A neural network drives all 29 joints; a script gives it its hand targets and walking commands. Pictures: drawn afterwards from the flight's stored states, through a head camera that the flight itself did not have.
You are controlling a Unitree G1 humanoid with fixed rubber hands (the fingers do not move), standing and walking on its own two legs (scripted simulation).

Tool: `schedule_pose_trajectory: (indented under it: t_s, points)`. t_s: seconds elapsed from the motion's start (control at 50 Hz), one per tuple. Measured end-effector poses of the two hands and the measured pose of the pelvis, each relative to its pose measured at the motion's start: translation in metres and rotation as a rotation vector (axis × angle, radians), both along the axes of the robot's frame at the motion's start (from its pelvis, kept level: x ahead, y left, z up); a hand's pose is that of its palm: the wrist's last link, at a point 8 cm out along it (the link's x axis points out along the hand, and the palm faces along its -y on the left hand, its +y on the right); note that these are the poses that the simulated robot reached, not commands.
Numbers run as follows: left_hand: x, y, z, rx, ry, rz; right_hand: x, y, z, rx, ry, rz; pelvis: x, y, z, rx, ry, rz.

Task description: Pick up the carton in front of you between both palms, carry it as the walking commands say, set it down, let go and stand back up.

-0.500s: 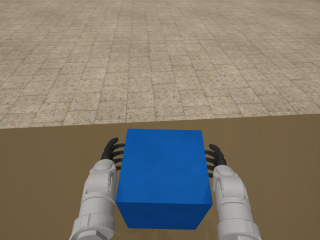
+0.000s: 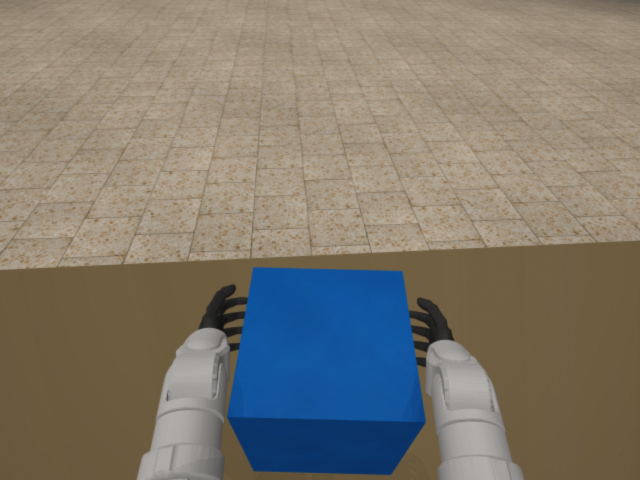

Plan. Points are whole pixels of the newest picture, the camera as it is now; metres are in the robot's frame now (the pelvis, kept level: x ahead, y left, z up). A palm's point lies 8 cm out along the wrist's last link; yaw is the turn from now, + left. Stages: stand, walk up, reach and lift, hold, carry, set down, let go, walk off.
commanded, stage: reach and lift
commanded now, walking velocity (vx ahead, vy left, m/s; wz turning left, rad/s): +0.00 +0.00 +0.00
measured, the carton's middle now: (325, 375) +0.29 +0.00 -0.05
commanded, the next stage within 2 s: hold in 0.18 s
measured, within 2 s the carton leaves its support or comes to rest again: neither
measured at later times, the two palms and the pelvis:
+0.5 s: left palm (207, 338) +0.28 +0.15 +0.06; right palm (443, 350) +0.28 -0.15 +0.05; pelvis -0.01 +0.00 +0.00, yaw +0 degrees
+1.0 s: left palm (207, 335) +0.28 +0.15 +0.06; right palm (442, 346) +0.28 -0.15 +0.05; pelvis -0.01 +0.00 +0.00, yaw +0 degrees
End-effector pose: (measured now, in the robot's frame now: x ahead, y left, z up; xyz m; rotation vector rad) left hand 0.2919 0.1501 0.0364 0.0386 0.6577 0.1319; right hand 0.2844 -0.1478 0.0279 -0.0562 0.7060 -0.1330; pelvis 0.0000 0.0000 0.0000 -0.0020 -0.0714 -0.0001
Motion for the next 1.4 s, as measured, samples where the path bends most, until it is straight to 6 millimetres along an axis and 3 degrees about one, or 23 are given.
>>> schedule_pose_trajectory:
  t_s: [0.2,0.38,0.7,1.3,1.4]
  points:
    - [-0.002,0.001,0.006,0.000,-0.004,-0.002,-0.003,0.001,0.005,-0.001,-0.004,-0.002,0.000,0.002,0.000,0.001,-0.015,-0.001]
    - [-0.007,0.002,0.022,-0.003,-0.032,0.007,-0.006,0.003,0.021,-0.001,-0.031,0.000,-0.004,0.002,0.001,0.001,-0.041,-0.004]
    - [-0.011,0.001,0.022,-0.006,-0.020,0.020,-0.008,0.001,0.021,0.007,-0.020,-0.005,-0.015,-0.001,-0.001,0.000,-0.052,-0.001]
    - [-0.007,0.002,0.021,0.003,-0.013,0.009,-0.006,0.003,0.020,-0.004,-0.011,0.003,-0.005,0.001,0.001,0.000,-0.049,-0.001]
    - [-0.004,0.003,0.021,0.002,-0.029,0.010,-0.002,0.003,0.021,-0.010,-0.027,0.002,-0.002,0.002,-0.002,-0.002,0.024,0.015]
